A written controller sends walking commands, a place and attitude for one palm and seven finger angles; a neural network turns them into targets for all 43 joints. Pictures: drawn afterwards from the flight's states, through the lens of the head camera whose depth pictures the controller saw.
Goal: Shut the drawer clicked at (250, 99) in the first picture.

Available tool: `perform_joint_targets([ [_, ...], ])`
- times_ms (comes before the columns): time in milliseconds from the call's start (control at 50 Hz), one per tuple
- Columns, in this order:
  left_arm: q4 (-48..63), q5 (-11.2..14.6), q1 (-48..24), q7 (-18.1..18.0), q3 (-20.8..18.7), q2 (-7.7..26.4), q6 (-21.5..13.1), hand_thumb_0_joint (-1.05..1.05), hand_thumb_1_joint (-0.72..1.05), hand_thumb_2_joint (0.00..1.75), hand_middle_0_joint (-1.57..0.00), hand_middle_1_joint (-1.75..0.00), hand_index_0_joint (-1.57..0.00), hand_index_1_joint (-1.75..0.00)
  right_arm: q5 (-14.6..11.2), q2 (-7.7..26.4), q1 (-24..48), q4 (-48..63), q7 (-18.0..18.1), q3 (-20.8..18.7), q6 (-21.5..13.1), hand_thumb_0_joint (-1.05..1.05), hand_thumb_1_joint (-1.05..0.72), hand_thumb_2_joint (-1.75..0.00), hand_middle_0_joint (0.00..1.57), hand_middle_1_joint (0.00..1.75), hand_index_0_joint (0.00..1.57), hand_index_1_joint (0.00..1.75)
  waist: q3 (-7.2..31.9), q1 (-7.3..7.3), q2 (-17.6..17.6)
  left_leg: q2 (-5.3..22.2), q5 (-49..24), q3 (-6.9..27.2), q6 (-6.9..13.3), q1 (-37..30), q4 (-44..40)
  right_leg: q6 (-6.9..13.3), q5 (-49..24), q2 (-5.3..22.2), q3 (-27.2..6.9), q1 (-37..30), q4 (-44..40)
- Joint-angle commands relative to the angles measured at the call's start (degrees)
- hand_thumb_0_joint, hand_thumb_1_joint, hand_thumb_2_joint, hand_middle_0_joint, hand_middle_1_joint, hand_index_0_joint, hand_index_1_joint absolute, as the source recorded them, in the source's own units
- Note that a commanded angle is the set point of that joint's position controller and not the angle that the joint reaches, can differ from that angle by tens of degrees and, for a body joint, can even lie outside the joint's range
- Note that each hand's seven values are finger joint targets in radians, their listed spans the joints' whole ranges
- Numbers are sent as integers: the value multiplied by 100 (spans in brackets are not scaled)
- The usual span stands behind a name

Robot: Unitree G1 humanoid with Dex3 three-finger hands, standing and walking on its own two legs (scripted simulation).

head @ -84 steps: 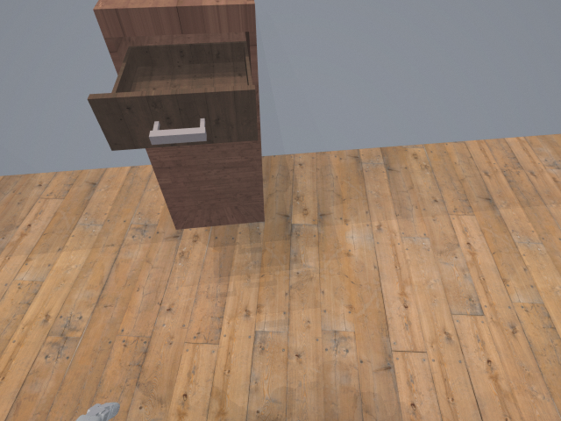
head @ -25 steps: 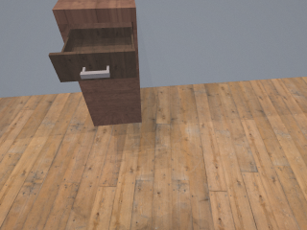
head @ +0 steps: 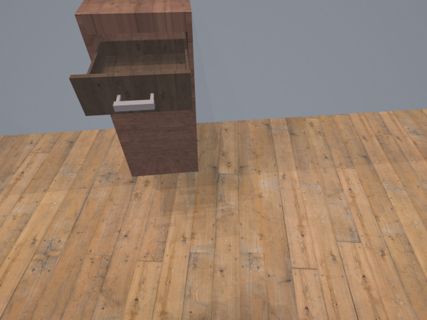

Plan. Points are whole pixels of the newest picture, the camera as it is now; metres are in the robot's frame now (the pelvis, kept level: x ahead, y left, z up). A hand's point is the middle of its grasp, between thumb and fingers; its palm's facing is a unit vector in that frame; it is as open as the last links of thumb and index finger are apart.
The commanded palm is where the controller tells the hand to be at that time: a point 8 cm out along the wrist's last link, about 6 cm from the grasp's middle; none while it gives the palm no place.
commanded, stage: turn to face it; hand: left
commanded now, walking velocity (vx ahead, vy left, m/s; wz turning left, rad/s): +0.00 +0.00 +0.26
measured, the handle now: (135, 101) +0.71 +0.29 -0.01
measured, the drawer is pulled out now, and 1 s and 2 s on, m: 0.29 0.29 0.29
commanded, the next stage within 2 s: take the last steps up to it in 0.40 s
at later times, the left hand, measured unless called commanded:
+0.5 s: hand out of the picture +0.01 +0.20 -0.19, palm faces +0.11 -0.97 -0.23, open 7.3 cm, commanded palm none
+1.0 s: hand out of the picture +0.04 +0.20 -0.19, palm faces +0.14 -0.97 -0.18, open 7.3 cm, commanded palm none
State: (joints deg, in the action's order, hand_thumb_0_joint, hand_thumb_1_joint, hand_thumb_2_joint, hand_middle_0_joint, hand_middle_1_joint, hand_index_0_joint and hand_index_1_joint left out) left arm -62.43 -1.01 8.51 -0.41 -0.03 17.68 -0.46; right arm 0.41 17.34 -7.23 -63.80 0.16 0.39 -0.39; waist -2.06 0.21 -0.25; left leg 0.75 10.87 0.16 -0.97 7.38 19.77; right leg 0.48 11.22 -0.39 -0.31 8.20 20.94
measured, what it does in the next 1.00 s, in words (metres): lifts its right foot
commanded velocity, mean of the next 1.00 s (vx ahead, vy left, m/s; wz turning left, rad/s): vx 0.16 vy -0.01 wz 0.16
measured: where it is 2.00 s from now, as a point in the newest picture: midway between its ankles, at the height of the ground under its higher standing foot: (207, 281)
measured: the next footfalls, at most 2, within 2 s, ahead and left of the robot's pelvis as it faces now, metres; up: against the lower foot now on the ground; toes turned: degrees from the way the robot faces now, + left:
right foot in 1.12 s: +0.21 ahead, -0.09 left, +0.00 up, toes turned +3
left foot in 1.58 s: +0.40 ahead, +0.16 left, +0.00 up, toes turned +19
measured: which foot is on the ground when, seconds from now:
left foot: down 0.00-1.00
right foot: down 0.00-0.84, up 0.86-1.00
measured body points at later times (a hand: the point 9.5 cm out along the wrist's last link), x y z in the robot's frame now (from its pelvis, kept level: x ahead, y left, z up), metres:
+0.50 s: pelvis -0.01 +0.00 -0.01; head +0.00 +0.01 +0.44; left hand +0.00 +0.25 -0.17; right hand +0.05 -0.22 -0.17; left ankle +0.00 +0.13 -0.75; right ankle +0.00 -0.11 -0.75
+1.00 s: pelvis +0.07 +0.02 -0.01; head +0.09 +0.03 +0.44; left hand +0.03 +0.25 -0.17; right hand +0.04 -0.20 -0.16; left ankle +0.00 +0.13 -0.75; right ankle +0.05 -0.09 -0.70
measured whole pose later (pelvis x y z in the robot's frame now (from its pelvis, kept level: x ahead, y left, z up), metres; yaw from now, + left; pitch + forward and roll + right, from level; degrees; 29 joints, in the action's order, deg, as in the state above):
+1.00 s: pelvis +0.07 +0.02 -0.01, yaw +8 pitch +1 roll +0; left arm -62.4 -1.8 17.9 0.5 -2.7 10.7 0.1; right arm 1.4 6.8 -23.6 -62.1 1.3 -0.9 -3.1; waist -0.7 -1.7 -1.4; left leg -1.3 19.2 2.7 1.4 8.9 27.0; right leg 0.8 27.3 1.9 4.2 23.5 54.0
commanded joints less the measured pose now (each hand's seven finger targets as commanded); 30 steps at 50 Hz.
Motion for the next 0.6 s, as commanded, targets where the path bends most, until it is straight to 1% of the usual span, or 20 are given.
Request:
perform_joint_targets([
  [0,359,29,-93,-56,-208,1098,-108,0,90,90,-20,-30,-20,-30,12,1069,139,324,68,-195,-126,0,-90,-90,20,30,20,30,325,-14,84,589,-835,544,202,27,-233,77,-698,684,-492,-64,-274],
  [40,358,38,-33,-69,-197,1016,-84,0,90,90,-20,-30,-20,-30,12,975,137,343,62,-173,-103,0,-90,-90,20,30,20,30,354,2,101,574,-938,544,189,55,-139,49,-782,720,-444,-54,-186],
  [100,362,44,93,-96,-156,761,-18,0,90,90,-20,-30,-20,-30,15,671,-28,331,60,-122,-34,0,-90,-90,20,30,20,30,370,-5,-6,547,-1037,560,165,162,11,5,-823,738,-370,-49,-35],
  [120,366,46,155,-107,-147,684,5,0,90,90,-20,-30,-20,-30,17,605,-56,335,59,-114,-14,0,-90,-90,20,30,20,30,370,5,53,524,-1038,545,145,210,80,-12,-802,757,-367,-26,-4],
  [220,433,46,275,-146,-171,602,64,0,90,90,-20,-30,-20,-30,15,451,-207,386,54,-125,58,0,-90,-90,20,30,20,30,377,22,-46,453,-1100,577,130,469,372,10,-838,842,-308,-25,211],
  [240,444,47,292,-151,-183,595,71,0,90,90,-20,-30,-20,-30,16,440,-215,396,55,-132,67,0,-90,-90,20,30,20,30,346,26,10,438,-1078,586,131,519,423,24,-795,857,-316,3,239],
  [260,467,46,303,-153,-199,590,80,0,90,90,-20,-30,-20,-30,18,417,-234,412,55,-144,77,0,-90,-90,20,30,20,30,336,24,-39,416,-1037,601,134,573,477,30,-720,866,-293,21,262],
  [280,470,49,339,-157,-203,567,84,0,90,90,-20,-30,-20,-30,19,405,-242,430,54,-155,82,0,-90,-90,20,30,20,30,327,35,8,398,-1025,618,145,604,522,45,-679,887,-289,60,280],
  [300,488,42,351,-161,-220,568,91,0,90,90,-20,-30,-20,-30,14,371,-281,445,58,-169,93,0,-90,-90,20,30,20,30,292,30,-100,380,-972,641,154,669,595,54,-606,882,-283,75,291],
  [340,534,40,373,-171,-250,517,103,0,90,90,-20,-30,-20,-30,17,318,-344,467,56,-194,101,0,-90,-90,20,30,20,30,284,23,-62,345,-892,666,165,758,670,83,-425,928,-251,143,339],
  [380,549,40,428,-174,-263,470,113,0,90,90,-20,-30,-20,-30,18,267,-345,498,58,-211,118,0,-90,-90,20,30,20,30,199,37,-97,298,-728,697,188,855,779,118,-173,967,-261,267,302],
  [420,604,30,401,-182,-294,423,127,0,90,90,-20,-30,-20,-30,20,216,-440,534,59,-240,129,0,-90,-90,20,30,20,30,155,-2,-79,303,-640,773,218,918,815,131,44,961,-183,369,381],
  [480,623,21,455,-177,-303,281,147,0,90,90,-20,-30,-20,-30,37,160,-476,572,61,-250,131,0,-90,-90,20,30,20,30,40,13,145,354,-203,1035,303,1167,609,78,718,822,-91,475,420],
  [500,578,9,556,-165,-300,220,131,0,90,90,-20,-30,-20,-30,56,160,-538,549,60,-239,122,0,-90,-90,20,30,20,30,161,28,183,379,228,1116,341,1164,516,27,1185,743,-22,362,398],
  [520,549,-12,644,-144,-308,179,127,0,90,90,-20,-30,-20,-30,82,140,-613,549,56,-246,120,0,-90,-90,20,30,20,30,182,25,148,338,1121,1188,366,1313,411,17,1824,709,-34,324,342],
  [540,521,-34,717,-115,-308,164,129,0,90,90,-20,-30,-20,-30,106,134,-644,559,48,-267,121,0,-90,-90,20,30,20,30,87,35,155,264,1945,1200,382,1455,320,43,2302,721,-79,397,287],
  [560,517,-59,760,-93,-328,179,131,0,90,90,-20,-30,-20,-30,126,118,-697,576,45,-281,127,0,-90,-90,20,30,20,30,-79,41,110,196,2444,1187,401,1657,332,75,2633,733,-119,458,229],
  [580,507,-73,811,-78,-341,189,128,0,90,90,-20,-30,-20,-30,140,106,-757,588,44,-287,129,0,-90,-90,20,30,20,30,-206,43,60,146,2679,1133,412,1813,406,118,2890,772,-187,538,163],
])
